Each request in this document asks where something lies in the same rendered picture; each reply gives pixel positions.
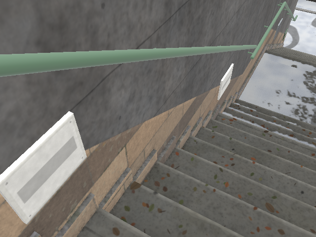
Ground stairs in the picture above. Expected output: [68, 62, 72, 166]
[77, 99, 316, 237]
[268, 47, 316, 63]

